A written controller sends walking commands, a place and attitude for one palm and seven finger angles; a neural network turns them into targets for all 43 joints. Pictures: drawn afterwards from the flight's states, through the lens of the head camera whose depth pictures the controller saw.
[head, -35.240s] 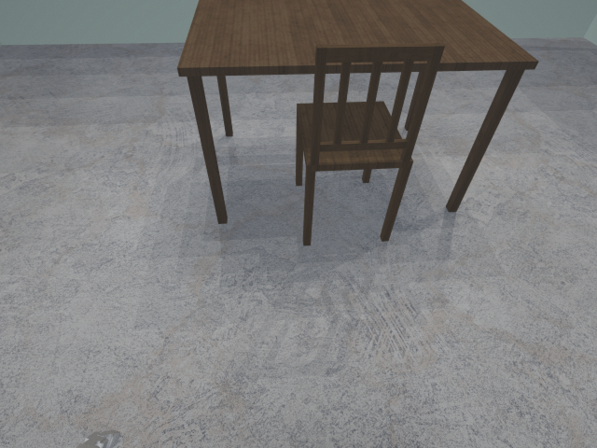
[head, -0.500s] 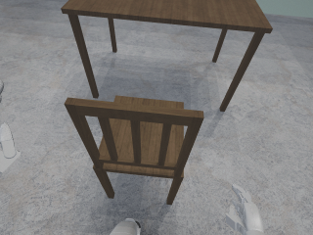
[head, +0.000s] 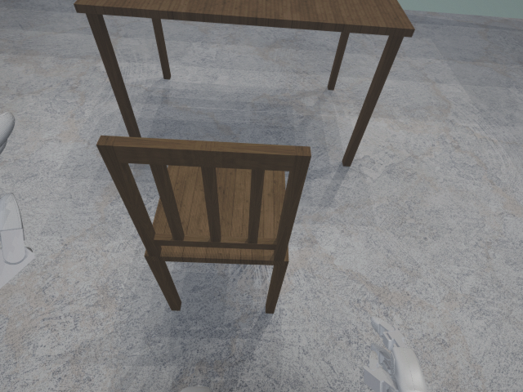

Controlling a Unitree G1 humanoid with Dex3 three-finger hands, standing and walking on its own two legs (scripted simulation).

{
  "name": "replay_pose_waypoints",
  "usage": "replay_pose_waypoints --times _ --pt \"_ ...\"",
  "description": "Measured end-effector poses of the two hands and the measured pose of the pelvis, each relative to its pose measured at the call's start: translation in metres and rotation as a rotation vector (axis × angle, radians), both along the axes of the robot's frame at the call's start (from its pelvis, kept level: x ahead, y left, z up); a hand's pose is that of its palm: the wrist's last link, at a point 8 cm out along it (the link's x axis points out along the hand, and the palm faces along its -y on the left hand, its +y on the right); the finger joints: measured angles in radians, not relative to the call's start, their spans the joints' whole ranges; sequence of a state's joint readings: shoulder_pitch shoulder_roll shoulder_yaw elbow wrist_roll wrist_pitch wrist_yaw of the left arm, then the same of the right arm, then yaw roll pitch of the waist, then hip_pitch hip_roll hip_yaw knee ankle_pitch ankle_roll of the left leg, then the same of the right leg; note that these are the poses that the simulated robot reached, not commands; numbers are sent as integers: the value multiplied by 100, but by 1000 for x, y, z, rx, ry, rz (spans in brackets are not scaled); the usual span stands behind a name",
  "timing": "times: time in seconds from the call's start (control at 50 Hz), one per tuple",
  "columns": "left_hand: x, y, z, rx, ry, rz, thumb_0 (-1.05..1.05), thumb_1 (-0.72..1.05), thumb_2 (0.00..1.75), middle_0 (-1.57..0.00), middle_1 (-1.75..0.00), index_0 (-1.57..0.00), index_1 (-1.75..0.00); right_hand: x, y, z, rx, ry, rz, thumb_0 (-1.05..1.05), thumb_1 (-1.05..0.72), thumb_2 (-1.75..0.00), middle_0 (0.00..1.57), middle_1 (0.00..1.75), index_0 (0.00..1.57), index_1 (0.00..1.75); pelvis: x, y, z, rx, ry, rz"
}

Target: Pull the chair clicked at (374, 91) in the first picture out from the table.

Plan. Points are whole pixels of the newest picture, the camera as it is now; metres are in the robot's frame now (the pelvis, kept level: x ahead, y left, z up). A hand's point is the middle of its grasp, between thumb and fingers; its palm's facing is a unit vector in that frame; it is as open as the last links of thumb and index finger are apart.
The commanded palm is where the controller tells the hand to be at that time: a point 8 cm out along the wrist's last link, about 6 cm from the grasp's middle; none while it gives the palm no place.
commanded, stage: stop stepping back and stand still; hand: left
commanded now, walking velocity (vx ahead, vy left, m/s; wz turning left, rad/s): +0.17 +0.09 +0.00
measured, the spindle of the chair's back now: (212, 206) +0.48 +0.13 -0.09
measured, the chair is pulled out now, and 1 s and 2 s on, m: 0.65 0.65 0.65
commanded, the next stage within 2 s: let the arm hang, fingers relaxed in 0.80 s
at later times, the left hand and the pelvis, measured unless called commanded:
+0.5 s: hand out of the picture +0.07 +0.28 +0.21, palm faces +0.55 -0.71 -0.44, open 7.4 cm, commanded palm +0.02 +0.31 +0.19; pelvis -0.10 +0.00 +0.00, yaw +4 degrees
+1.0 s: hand out of the picture +0.10 +0.30 +0.06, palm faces +0.36 -0.83 -0.43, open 7.4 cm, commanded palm none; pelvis -0.11 +0.02 -0.01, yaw +5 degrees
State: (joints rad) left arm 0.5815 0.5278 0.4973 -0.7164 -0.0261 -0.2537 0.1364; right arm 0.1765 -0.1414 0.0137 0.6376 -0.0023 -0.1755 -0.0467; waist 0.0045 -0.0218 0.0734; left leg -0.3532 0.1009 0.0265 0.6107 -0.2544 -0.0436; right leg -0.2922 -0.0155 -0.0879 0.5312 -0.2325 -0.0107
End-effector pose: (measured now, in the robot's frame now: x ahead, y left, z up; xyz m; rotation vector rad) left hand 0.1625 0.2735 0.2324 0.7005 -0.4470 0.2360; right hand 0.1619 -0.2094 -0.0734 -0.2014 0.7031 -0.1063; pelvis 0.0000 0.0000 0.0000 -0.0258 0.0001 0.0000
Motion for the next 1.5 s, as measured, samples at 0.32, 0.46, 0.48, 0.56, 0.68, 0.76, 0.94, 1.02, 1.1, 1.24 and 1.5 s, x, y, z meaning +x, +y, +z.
replay_pose_waypoints --times 0.32,0.46,0.48,0.56,0.68,0.76,0.94,1.02,1.1,1.24,1.5 --pt "-96 27 -57 -250 155 177 1 89 90 -21 -30 -21 -30 -125 -49 16 -134 45 -117 1 -91 -90 20 30 20 30 -74 5 8 36 -48 10" --pt "-132 34 -12 -125 -54 195 1 88 90 -21 -30 -21 -30 -126 -29 4 -66 6 -44 1 -91 -90 20 30 20 30 -92 3 4 14 -52 71" --pt "-136 38 -11 -126 -65 210 1 88 90 -21 -30 -21 -30 -125 -25 2 -57 8 -34 1 -91 -90 20 30 20 30 -95 4 4 10 -53 71" --pt "-144 52 -24 -194 -42 261 1 89 90 -21 -30 -21 -30 -125 -11 -2 -38 8 -12 1 -91 -90 20 30 20 30 -106 9 1 9 -57 56" --pt "-141 52 -56 -307 83 267 1 89 90 -20 -30 -20 -30 -133 8 7 -14 -32 -22 1 -91 -90 20 30 20 30 -115 17 5 1 -68 48" --pt "-145 40 -40 -245 38 211 2 89 90 -20 -30 -21 -30 -135 17 7 10 -19 21 1 -91 -90 20 30 20 30 -114 9 6 3 -54 77" --pt "-127 52 -53 -210 110 212 1 89 90 -20 -30 -20 -30 -131 -1 -9 -20 62 34 1 -90 -90 20 30 20 30 -109 15 0 -6 -8 63" --pt "-102 55 -181 -432 595 314 0 90 90 -19 -30 -19 -30 -141 -11 -37 -21 192 37 1 -91 -90 20 30 20 30 -112 20 -8 30 17 89" --pt "-142 1 -299 -595 1106 334 1 91 90 -19 -30 -19 -29 -165 -13 -46 -6 298 21 1 -91 -90 20 30 20 30 -114 14 -5 40 -10 88" --pt "-228 -55 -360 -774 1419 388 -7 102 90 -21 -30 -20 -30 -226 -15 -45 -17 525 4 1 -91 -90 20 30 20 30 -121 0 6 25 -24 92" --pt "-312 -31 -348 -647 1658 589 -1 93 90 -20 -30 -20 -30 -292 -15 -64 56 698 -50 1 -91 -90 20 30 20 30 -126 -5 11 24 -31 81"
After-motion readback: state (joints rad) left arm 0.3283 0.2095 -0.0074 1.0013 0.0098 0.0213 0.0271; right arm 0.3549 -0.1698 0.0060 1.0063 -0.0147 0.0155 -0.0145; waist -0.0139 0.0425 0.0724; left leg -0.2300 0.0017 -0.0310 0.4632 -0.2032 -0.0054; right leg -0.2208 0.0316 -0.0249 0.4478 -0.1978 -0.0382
